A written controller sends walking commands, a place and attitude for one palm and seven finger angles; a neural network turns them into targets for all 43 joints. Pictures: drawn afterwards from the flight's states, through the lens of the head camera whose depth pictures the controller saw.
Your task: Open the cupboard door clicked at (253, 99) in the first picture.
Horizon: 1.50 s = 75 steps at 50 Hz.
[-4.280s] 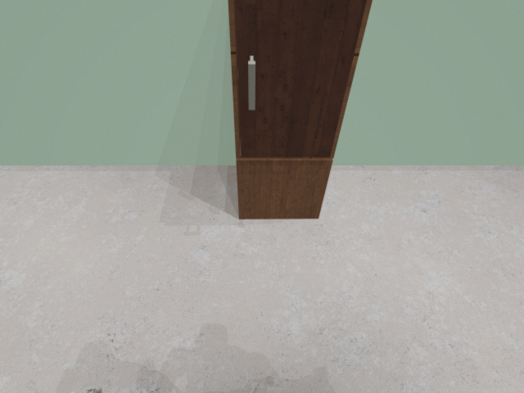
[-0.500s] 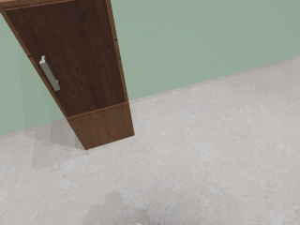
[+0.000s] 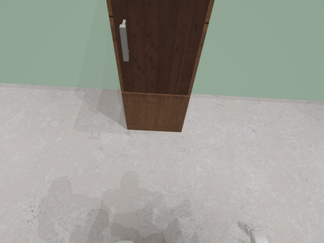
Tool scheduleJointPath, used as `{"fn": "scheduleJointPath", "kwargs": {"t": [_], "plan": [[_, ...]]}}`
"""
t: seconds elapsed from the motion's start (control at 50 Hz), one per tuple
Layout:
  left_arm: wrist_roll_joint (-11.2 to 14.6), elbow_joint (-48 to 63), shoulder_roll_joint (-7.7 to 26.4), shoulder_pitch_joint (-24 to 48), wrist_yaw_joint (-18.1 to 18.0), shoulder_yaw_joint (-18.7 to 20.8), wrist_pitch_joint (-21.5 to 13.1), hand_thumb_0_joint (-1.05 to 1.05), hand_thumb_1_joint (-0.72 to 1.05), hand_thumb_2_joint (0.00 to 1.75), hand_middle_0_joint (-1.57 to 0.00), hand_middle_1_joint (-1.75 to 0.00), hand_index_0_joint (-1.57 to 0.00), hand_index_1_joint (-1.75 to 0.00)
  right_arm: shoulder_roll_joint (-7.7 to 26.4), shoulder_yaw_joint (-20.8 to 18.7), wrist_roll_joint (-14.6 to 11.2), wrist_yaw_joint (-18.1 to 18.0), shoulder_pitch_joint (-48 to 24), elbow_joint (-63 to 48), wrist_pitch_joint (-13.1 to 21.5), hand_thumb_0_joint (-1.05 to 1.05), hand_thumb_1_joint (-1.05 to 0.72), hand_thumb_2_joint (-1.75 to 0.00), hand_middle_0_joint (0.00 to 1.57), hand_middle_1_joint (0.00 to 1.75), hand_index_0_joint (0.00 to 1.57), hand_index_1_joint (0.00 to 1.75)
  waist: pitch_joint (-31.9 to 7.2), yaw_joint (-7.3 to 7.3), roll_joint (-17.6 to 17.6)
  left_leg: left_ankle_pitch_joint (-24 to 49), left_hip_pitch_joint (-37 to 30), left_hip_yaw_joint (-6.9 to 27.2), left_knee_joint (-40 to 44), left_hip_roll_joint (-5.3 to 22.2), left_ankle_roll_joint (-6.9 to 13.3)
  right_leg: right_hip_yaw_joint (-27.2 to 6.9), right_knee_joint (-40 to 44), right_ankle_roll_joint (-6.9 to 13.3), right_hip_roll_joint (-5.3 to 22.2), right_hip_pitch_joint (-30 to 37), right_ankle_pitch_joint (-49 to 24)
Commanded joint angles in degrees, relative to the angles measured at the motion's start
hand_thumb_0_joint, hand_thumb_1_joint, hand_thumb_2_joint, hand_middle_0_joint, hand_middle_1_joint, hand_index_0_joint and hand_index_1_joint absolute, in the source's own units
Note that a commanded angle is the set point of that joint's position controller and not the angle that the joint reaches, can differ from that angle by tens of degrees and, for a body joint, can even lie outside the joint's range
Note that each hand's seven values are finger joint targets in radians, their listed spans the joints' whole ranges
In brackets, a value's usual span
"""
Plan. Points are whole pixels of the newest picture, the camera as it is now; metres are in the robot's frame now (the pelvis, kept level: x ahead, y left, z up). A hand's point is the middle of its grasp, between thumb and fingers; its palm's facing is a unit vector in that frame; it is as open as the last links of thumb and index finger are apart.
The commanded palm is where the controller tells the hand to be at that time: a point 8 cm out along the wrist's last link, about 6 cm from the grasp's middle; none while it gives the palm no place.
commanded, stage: take the last steps up to it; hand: left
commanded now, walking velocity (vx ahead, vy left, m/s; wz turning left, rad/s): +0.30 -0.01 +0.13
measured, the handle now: (125, 41) +0.82 +0.25 -0.01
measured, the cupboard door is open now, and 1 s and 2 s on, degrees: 0 0 0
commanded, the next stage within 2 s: come to a stop and stand still in 0.90 s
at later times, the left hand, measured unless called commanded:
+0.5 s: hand out of the picture +0.10 +0.16 -0.15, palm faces +0.13 -0.97 -0.21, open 7.3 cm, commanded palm none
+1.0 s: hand (91, 199) +0.23 +0.23 -0.17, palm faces +0.10 -0.98 -0.15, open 7.4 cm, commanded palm none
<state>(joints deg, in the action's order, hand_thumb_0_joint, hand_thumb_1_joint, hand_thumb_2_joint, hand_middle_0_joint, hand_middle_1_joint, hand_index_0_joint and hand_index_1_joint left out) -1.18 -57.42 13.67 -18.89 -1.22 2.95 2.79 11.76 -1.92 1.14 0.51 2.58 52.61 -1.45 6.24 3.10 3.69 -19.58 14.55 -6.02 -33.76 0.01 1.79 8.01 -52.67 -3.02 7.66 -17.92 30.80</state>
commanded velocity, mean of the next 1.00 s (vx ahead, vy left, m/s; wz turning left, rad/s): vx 0.24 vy -0.03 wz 0.02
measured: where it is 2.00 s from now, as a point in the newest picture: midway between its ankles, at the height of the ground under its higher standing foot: (150, 229)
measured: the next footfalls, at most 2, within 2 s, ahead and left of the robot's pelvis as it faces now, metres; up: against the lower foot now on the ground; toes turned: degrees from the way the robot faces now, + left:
right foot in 0.36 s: +0.11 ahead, -0.12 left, +0.00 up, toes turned -4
left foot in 0.78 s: +0.31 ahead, +0.15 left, +0.00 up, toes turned +14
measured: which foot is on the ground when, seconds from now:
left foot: down 0.00-0.36, up 0.38-0.76, down 0.78-1.00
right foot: up 0.00-0.34, down 0.36-0.78, up 0.80-1.00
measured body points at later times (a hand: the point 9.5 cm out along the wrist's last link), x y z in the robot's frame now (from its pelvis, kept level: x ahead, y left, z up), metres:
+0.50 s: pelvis +0.09 -0.02 +0.01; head +0.09 -0.03 +0.46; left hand +0.09 +0.21 -0.13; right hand +0.08 -0.26 -0.15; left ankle +0.04 +0.10 -0.66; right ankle +0.07 -0.12 -0.73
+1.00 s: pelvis +0.24 +0.06 +0.01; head +0.24 +0.08 +0.46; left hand +0.23 +0.29 -0.15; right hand +0.30 -0.17 -0.13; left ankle +0.27 +0.14 -0.73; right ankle +0.24 -0.07 -0.66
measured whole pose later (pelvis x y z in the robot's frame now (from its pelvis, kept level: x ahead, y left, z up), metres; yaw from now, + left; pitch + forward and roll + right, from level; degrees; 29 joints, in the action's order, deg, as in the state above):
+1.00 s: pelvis +0.24 +0.06 +0.01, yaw +3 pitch -1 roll +0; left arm -1.9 -62.9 9.6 -17.1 -0.1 2.9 -0.5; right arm 8.5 -2.4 1.5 -1.5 13.5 60.5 3.4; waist 0.9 0.4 2.1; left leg -10.9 13.2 -11.3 -24.8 1.2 4.0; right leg 4.3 -59.3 -0.4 5.2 -26.1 19.2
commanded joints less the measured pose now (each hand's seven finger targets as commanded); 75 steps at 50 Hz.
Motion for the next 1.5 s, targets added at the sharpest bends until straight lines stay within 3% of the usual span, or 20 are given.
{"fn": "scheduleJointPath", "kwargs": {"t": [0.0, 0.2, 0.3, 0.32, 0.34, 0.36, 0.42, 0.48, 0.66, 0.72, 0.76, 0.8, 0.84, 0.92, 1.12, 1.18, 1.24, 1.32, 1.44, 1.48], "plan": [[0.42, 4.66, 4.27, 2.89, 0.02, 1.31, -1.44, 0.0, 0.9, 0.9, -0.2, -0.3, -0.2, -0.3, 9.82, -2.18, -0.05, -1.96, 4.82, -0.95, 0.97, 0.0, -0.9, -0.9, 0.2, 0.3, 0.2, 0.3, -8.11, -3.6, -13.49, 41.34, -10.23, 13.26, 12.01, 16.61, 8.59, -6.89, -10.56, -0.86, 0.07, -9.69, -2.0], [-0.46, 3.48, 1.12, 6.99, 2.07, -0.3, -2.95, 0.0, 0.9, 0.9, -0.2, -0.3, -0.2, -0.3, 8.03, -2.3, 0.46, -1.53, 13.02, 3.27, 2.89, 0.0, -0.9, -0.9, 0.2, 0.3, 0.2, 0.3, -1.41, -5.09, -12.4, 4.33, -6.74, 16.49, 21.26, 14.06, 8.46, -3.07, 8.59, 0.16, -2.29, -7.27, -7.12], [-0.54, 0.37, 1.57, 0.06, 2.11, 0.46, -4.59, 0.0, 0.9, 0.9, -0.2, -0.3, -0.2, -0.3, 6.34, -1.91, 0.21, -1.61, 13.35, 5.03, 3.22, 0.0, -0.9, -0.9, 0.2, 0.3, 0.2, 0.3, -3.37, -1.01, -7.03, 2.82, 0.83, 13.14, 10.52, 9.83, 4.51, -2.14, 27.45, 1.65, -4.57, 11.38, -16.69], [-0.79, -1.24, 4.48, -4.92, 1.67, 1.21, -5.27, 0.0, 0.9, 0.9, -0.2, -0.3, -0.2, -0.3, 4.08, -1.35, -0.18, -1.44, 13.55, 4.81, 3.6, 0.0, -0.9, -0.9, 0.2, 0.3, 0.2, 0.3, -5.18, 1.29, -0.15, -0.87, 9.11, 8.62, 0.52, 6.08, 2.17, -10.44, 31.39, 3.93, 2.15, 21.09, -11.46], [-0.97, -2.63, 9.6, -10.6, 1.15, 2.35, -5.52, 0.0, 0.9, 0.9, -0.2, -0.3, -0.2, -0.3, 0.99, -0.65, -0.4, -1.01, 12.38, 2.87, 3.96, 0.0, -0.9, -0.9, 0.2, 0.3, 0.2, 0.3, -6.09, 3.38, 13.11, -10.62, 20.22, 1.33, -14.09, -0.62, -0.31, -28.46, 38.83, 9.64, 14.82, 27.36, -8.07], [-0.03, -3.29, 10.61, -13.8, 0.83, 2.57, -5.8, 0.0, 0.9, 0.9, -0.2, -0.3, -0.2, -0.3, 4.57, -1.28, 0.18, -0.79, 8.87, 1.65, 3.44, 0.0, -0.9, -0.9, 0.2, 0.3, 0.2, 0.3, -5.46, 5.25, 13.4, -14.53, 23.08, 5.74, -24.14, 1.18, -0.05, -36.19, 43.37, 12.69, 18.16, 23.41, -2.94], [-0.19, -1.87, 3.67, -4.99, 0.23, 0.96, -6.2, 0.0, 0.9, 0.9, -0.2, -0.3, -0.2, -0.3, 3.56, -2.04, 0.41, 0.24, 8.02, 3.29, 3.19, 0.0, -0.9, -0.9, 0.2, 0.3, 0.2, 0.3, 1.97, 0.3, 0.65, -0.49, 24.54, 7.12, -31.51, 6.1, -0.61, -23.31, 44.23, 11.66, 13.29, 13.3, -4.49], [-0.2, -2.28, 0.97, -3.97, 0.0, 0.0, -7.12, 0.0, 0.9, 0.9, -0.2, -0.3, -0.2, -0.3, 1.11, -1.8, 0.53, 0.47, 12.48, 5.47, 2.31, 0.0, -0.9, -0.9, 0.2, 0.3, 0.2, 0.3, 0.61, -2.61, 2.71, 4.11, 20.33, 4.2, -27.64, 6.93, -2.42, -11.67, 43.19, 10.29, 9.57, 10.18, -20.38], [-0.35, -6.4, 2.76, -7.42, -0.16, 0.49, -7.08, 0.0, 0.9, 0.9, -0.2, -0.3, -0.2, -0.3, -1.17, -1.33, -0.11, 1.45, 6.82, 3.55, 3.61, 0.0, -0.9, -0.9, 0.2, 0.3, 0.2, 0.3, 0.65, -1.75, 4.66, 6.96, 10.9, -0.93, -5.95, 5.59, -1.46, -6.85, 38.8, 9.96, 8.14, 10.48, -29.57], [-0.06, -6.53, 1.99, -5.82, -0.1, 0.76, -6.35, 0.0, 0.9, 0.9, -0.2, -0.3, -0.2, -0.3, 2.2, -2.23, 0.43, 0.37, 19.5, 7.65, 4.52, 0.0, -0.9, -0.9, 0.2, 0.3, 0.2, 0.3, -4.21, -7.86, -2.08, 9.89, -8.42, -2.01, 3.77, 3.06, -0.69, -2.82, 21.93, 7.59, 3.91, 5.56, -31.17], [0.8, -4.82, -2.99, -10.0, 0.6, 0.03, -5.93, 0.0, 0.9, 0.9, -0.2, -0.3, -0.2, -0.3, 12.53, -4.11, 0.78, -1.17, 30.62, 10.3, 4.75, 0.0, -0.9, -0.9, 0.2, 0.3, 0.2, 0.3, -13.2, -9.2, -25.06, 8.78, -22.58, 28.43, 17.37, 24.45, 6.91, 0.69, -8.74, 3.43, -7.8, -10.62, 3.37], [0.35, -3.75, -2.09, -4.74, 0.53, -0.05, -5.34, 0.0, 0.9, 0.9, -0.2, -0.3, -0.2, -0.3, 9.87, -3.56, 0.14, -1.75, 21.83, 8.05, 4.12, 0.0, -0.9, -0.9, 0.2, 0.3, 0.2, 0.3, -8.39, -7.25, -16.25, -7.12, -11.4, 28.15, 22.44, 25.17, 8.48, -6.08, -20.02, 4.84, -3.12, -15.17, -1.13], [-0.43, -4.55, -2.89, -2.61, 1.29, 0.19, -5.08, 0.0, 0.9, 0.9, -0.2, -0.3, -0.2, -0.3, 3.85, -1.93, 0.37, -1.9, 16.7, 7.0, 4.85, 0.0, -0.9, -0.9, 0.2, 0.3, 0.2, 0.3, -1.41, -5.01, -9.75, -1.93, -0.7, 18.88, 23.94, 20.99, 6.96, -7.11, -17.57, 4.15, -0.3, -13.3, -8.63], [-0.45, -5.42, -4.78, -6.06, 1.19, -0.08, -3.6, 0.0, 0.9, 0.9, -0.2, -0.3, -0.2, -0.3, 2.1, -1.29, 0.15, -2.17, 15.27, 6.93, 5.69, 0.0, -0.9, -0.9, 0.2, 0.3, 0.2, 0.3, -4.74, -2.22, -8.68, 10.87, 0.56, 8.91, 23.6, 17.25, 6.83, -5.79, -7.6, 2.8, -0.67, -7.48, -12.08], [0.05, -3.07, -2.62, -0.45, -0.38, -0.58, -2.38, 0.0, 0.9, 0.9, -0.2, -0.3, -0.2, -0.3, 2.55, -1.14, -0.03, -2.73, 14.27, 8.79, 3.17, 0.0, -0.9, -0.9, 0.2, 0.3, 0.2, 0.3, -3.24, -1.32, -7.81, 26.97, -0.73, 4.17, 13.41, 14.65, 4.64, -3.63, 22.63, 1.15, -2.98, 4.6, -20.81], [-0.12, -2.14, 3.02, 0.88, -0.96, -0.09, -3.15, 0.0, 0.9, 0.9, -0.2, -0.3, -0.2, -0.3, -0.8, -1.2, -0.93, -2.05, 17.25, 9.05, 2.36, 0.0, -0.9, -0.9, 0.2, 0.3, 0.2, 0.3, -4.51, -3.21, -0.79, 8.59, 2.61, 1.04, 7.3, 6.59, -1.07, -12.66, 26.82, 5.3, 5.47, 8.19, -44.73], [0.24, -1.05, 4.81, 2.54, -1.28, 0.76, -3.22, 0.0, 0.9, 0.9, -0.2, -0.3, -0.2, -0.3, -1.54, -1.56, -0.69, -2.07, 18.48, 9.27, 0.27, 0.0, -0.9, -0.9, 0.2, 0.3, 0.2, 0.3, -8.36, -3.2, 9.4, -4.67, 0.55, -0.48, -3.38, 2.52, -2.95, -17.13, 30.24, 11.69, 11.19, 6.55, -52.47], [-0.4, 0.45, 4.96, 5.13, -2.09, 2.02, -2.6, 0.0, 0.9, 0.9, -0.2, -0.3, -0.2, -0.3, -1.66, -1.95, -0.86, -2.35, 16.51, 7.68, -0.36, 0.0, -0.9, -0.9, 0.2, 0.3, 0.2, 0.3, -10.45, -2.22, 4.45, -11.32, 6.21, 3.82, -14.66, 1.75, -3.25, -16.89, 28.97, 15.67, 12.76, 11.24, -60.35], [-0.07, 1.72, 4.71, 8.68, -1.71, 2.51, -1.62, 0.0, 0.9, 0.9, -0.2, -0.3, -0.2, -0.3, -1.72, -1.71, -0.63, -2.14, 20.56, 7.75, 0.31, 0.0, -0.9, -0.9, 0.2, 0.3, 0.2, 0.3, -11.87, -4.55, 5.45, 5.06, -4.68, 2.03, 7.42, 1.59, -3.33, -12.33, 25.41, 9.63, 7.68, 5.71, -40.8], [0.63, 2.89, 0.15, 7.9, -0.91, 1.58, -1.0, 0.0, 0.9, 0.9, -0.2, -0.3, -0.2, -0.3, 3.51, -2.21, 0.14, -2.13, 18.32, 6.22, 1.25, 0.0, -0.9, -0.9, 0.2, 0.3, 0.2, 0.3, -9.24, -3.49, -11.76, 14.01, -5.88, 14.35, 16.26, 12.63, 1.16, -5.73, 18.56, 3.5, -1.79, -3.09, -18.38]]}}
